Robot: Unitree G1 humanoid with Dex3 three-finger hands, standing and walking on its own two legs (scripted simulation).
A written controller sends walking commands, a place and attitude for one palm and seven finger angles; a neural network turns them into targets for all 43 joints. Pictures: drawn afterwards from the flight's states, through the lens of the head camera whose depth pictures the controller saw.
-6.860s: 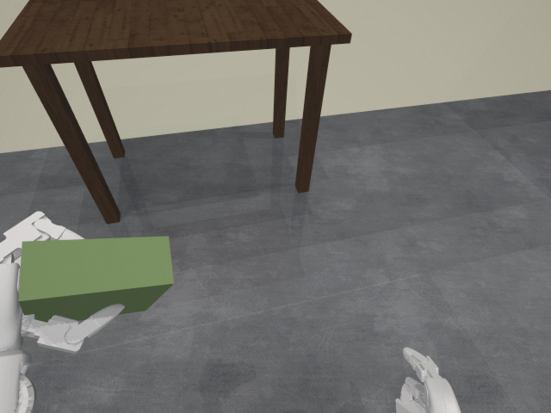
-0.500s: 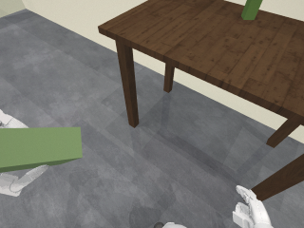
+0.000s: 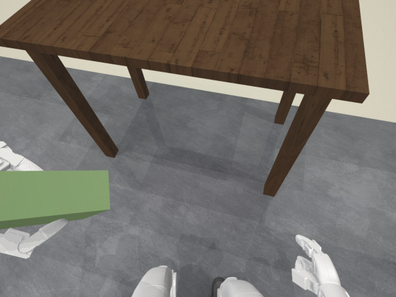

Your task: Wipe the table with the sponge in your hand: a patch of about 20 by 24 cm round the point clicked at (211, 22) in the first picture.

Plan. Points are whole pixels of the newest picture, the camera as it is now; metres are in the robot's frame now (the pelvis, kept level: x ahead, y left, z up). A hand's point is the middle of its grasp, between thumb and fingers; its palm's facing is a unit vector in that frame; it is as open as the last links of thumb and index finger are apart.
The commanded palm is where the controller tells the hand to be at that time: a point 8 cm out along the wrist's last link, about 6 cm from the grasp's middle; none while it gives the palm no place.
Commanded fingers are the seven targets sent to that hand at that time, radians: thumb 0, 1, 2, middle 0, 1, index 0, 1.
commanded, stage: turn to face it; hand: left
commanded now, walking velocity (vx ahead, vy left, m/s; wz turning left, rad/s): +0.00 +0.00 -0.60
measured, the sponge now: (63, 200) +0.24 +0.19 +0.15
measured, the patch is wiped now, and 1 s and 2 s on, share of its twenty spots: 0.00 0.00 0.00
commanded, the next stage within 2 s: take the last steps up to it in 1.08 s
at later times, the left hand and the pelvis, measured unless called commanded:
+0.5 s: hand (70, 231) +0.19 +0.15 +0.18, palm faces +0.17 -0.86 -0.49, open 9.5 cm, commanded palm +0.16 +0.19 +0.18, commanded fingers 0.00 0.10 1.30 -1.20 -1.60 -1.20 -1.60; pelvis -0.08 -0.03 +0.00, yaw -17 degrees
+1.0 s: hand (185, 250) +0.17 +0.01 +0.19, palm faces -0.12 -0.83 -0.55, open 9.5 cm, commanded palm +0.15 +0.08 +0.18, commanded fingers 0.00 0.10 1.30 -1.20 -1.60 -1.20 -1.60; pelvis -0.14 -0.08 +0.00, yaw -32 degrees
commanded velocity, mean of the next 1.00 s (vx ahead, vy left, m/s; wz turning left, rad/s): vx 0.00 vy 0.00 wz -0.50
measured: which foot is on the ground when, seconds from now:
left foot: up 0.00-0.32, down 0.34-0.60, up 0.62-0.94, down 0.96-1.00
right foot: down 0.00-0.34, up 0.36-0.58, down 0.60-0.98, up 1.00-1.00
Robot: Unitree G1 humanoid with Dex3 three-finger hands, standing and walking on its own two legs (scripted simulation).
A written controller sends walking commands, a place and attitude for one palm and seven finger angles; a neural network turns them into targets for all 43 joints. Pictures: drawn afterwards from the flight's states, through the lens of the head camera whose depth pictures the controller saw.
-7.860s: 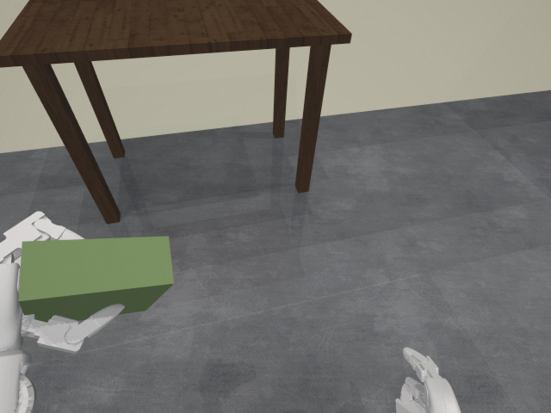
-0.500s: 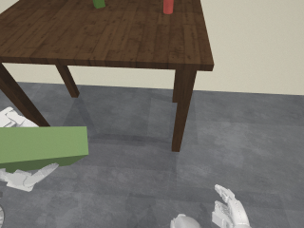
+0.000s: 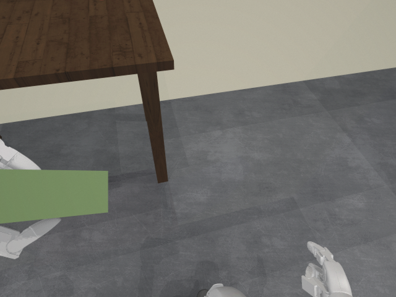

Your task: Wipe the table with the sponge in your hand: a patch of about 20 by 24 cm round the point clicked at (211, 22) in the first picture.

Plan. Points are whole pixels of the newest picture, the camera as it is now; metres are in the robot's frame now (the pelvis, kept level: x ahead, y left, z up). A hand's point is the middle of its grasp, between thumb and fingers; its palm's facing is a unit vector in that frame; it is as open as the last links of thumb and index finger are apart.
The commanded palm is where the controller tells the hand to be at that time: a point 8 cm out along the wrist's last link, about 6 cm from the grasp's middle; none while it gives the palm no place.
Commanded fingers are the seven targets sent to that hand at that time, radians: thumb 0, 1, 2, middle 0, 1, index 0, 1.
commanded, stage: turn to face it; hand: left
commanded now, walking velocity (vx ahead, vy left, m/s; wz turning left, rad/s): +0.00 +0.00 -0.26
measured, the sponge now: (55, 196) +0.23 +0.21 +0.17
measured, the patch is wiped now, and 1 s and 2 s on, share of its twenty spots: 0.00 0.00 0.00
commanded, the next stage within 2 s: take the last steps up to it in 0.08 s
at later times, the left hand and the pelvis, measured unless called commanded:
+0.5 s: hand (86, 200) +0.22 +0.16 +0.18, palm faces +0.24 -0.79 -0.56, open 9.6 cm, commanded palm +0.16 +0.21 +0.19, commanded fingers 0.00 0.10 1.30 -1.20 -1.60 -1.20 -1.60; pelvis -0.02 -0.06 +0.02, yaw -5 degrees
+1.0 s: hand (80, 167) +0.27 +0.19 +0.17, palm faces +0.35 -0.81 -0.47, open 9.6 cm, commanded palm +0.21 +0.24 +0.19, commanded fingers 0.00 0.10 1.30 -1.20 -1.60 -1.20 -1.60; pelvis +0.04 -0.04 +0.00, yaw -2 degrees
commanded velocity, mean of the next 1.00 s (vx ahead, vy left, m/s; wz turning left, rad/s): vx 0.25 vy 0.13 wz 0.02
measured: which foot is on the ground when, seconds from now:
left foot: down 0.00-0.22, up 0.24-0.60, down 0.62-0.92, up 0.94-1.00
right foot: up 0.00-0.20, down 0.22-0.64, up 0.66-0.88, down 0.90-1.00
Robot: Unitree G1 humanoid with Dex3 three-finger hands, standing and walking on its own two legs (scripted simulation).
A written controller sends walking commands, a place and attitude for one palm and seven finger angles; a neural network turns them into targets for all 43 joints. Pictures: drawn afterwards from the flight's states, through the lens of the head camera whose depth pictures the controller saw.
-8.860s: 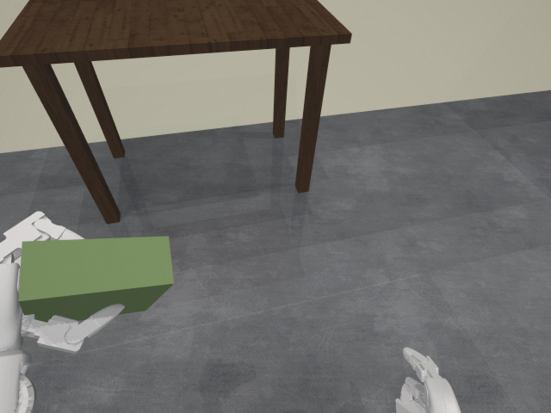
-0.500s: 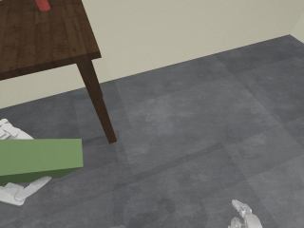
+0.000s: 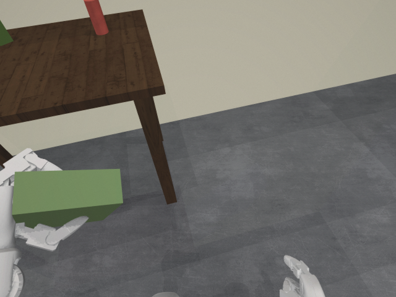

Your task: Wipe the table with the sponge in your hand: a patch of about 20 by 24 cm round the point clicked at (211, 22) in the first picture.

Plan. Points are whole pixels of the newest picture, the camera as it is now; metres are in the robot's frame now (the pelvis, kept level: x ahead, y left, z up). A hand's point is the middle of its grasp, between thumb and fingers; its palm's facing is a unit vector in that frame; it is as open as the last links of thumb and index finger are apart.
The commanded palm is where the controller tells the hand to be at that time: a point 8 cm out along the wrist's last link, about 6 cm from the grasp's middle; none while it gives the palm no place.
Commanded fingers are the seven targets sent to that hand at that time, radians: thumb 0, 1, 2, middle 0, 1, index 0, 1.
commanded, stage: take the last steps up to it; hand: left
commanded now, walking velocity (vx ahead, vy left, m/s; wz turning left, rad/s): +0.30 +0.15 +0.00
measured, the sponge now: (83, 199) +0.23 +0.20 +0.15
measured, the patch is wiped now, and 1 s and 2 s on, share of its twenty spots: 0.00 0.00 0.00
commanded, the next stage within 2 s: come to a stop and stand still in 0.86 s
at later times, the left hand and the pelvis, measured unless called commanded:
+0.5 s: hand (42, 130) +0.34 +0.30 +0.19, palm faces +0.32 -0.82 -0.48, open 9.6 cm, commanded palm +0.29 +0.35 +0.19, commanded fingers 0.00 0.10 1.30 -1.20 -1.60 -1.20 -1.60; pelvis +0.11 +0.08 +0.01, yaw -2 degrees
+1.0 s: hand (38, 101) +0.42 +0.35 +0.19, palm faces +0.35 -0.81 -0.48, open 9.6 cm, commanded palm +0.37 +0.41 +0.19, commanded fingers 0.00 0.10 1.30 -1.20 -1.60 -1.20 -1.60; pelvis +0.21 +0.13 +0.00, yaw +0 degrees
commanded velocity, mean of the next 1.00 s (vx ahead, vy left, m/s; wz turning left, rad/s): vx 0.20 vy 0.13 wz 0.02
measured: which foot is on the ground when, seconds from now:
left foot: up 0.00-0.24, down 0.26-0.62, up 0.64-0.98, down 1.00-1.00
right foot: down 0.00-0.28, up 0.30-0.58, down 0.60-1.00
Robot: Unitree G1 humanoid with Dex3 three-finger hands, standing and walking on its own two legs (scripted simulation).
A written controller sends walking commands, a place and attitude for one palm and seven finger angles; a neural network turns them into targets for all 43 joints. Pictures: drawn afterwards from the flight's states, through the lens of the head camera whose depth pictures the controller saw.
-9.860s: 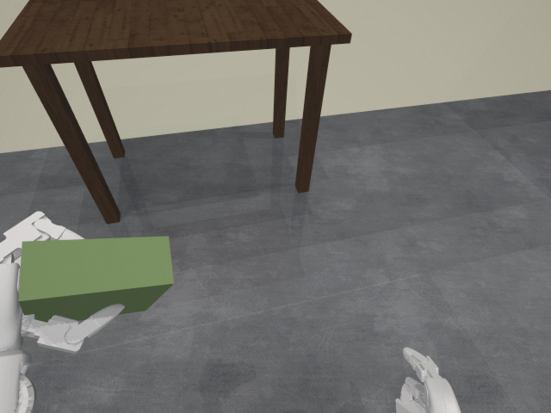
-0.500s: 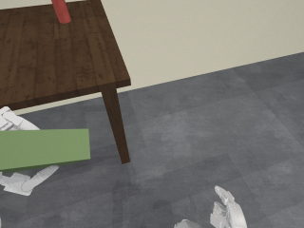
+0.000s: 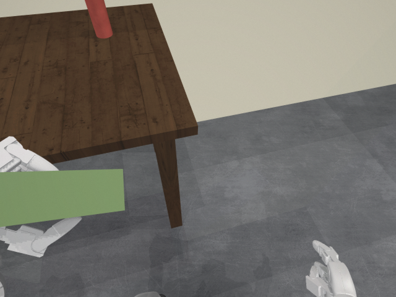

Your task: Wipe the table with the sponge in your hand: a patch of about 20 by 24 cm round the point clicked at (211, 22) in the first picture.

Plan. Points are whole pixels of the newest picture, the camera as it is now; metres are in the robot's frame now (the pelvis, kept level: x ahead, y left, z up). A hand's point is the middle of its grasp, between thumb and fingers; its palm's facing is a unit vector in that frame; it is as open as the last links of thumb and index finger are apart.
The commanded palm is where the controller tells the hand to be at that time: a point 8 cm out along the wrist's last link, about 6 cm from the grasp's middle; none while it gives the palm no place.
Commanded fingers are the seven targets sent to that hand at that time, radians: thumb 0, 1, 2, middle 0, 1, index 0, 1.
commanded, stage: come to a stop and stand still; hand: left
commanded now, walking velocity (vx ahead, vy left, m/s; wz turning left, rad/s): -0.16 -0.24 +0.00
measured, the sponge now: (76, 195) +0.23 +0.19 +0.16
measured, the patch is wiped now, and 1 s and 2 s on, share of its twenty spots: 0.00 0.00 0.00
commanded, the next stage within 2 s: look again from close up in 1.54 s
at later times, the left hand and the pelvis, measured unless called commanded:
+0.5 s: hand (51, 198) +0.22 +0.21 +0.18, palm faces +0.35 -0.81 -0.48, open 9.5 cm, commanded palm +0.16 +0.25 +0.19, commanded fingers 0.00 0.10 1.30 -1.20 -1.60 -1.20 -1.60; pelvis -0.01 -0.02 +0.01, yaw -1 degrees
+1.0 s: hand (46, 254) +0.15 +0.19 +0.17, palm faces +0.38 -0.83 -0.41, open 9.5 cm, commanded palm +0.10 +0.24 +0.19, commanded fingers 0.00 0.10 1.30 -1.20 -1.60 -1.20 -1.60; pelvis -0.07 -0.04 +0.00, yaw -2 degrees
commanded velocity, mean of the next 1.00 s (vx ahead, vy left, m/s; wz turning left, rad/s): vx -0.03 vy -0.04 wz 0.00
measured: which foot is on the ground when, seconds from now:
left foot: down 0.00-0.36, up 0.38-0.64, down 0.66-0.94, up 0.96-1.00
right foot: down 0.00-0.00, up 0.02-0.30, down 0.32-1.00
